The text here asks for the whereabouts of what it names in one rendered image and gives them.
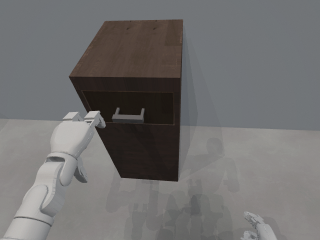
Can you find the cabinet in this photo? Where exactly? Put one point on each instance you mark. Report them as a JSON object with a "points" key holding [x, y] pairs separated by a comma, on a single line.
{"points": [[136, 55]]}

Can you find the drawer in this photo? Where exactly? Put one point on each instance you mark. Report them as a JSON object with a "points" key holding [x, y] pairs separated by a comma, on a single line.
{"points": [[159, 106]]}

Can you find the handle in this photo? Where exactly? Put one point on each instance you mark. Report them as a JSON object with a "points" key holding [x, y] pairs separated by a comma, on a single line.
{"points": [[123, 118]]}

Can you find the left robot hand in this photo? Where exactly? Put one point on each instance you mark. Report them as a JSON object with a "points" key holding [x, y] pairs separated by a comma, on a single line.
{"points": [[73, 135]]}

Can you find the left robot forearm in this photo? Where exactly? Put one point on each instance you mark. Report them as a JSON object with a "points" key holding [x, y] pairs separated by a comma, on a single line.
{"points": [[44, 199]]}

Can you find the right robot hand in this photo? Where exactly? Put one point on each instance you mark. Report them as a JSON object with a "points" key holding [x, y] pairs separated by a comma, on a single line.
{"points": [[264, 231]]}

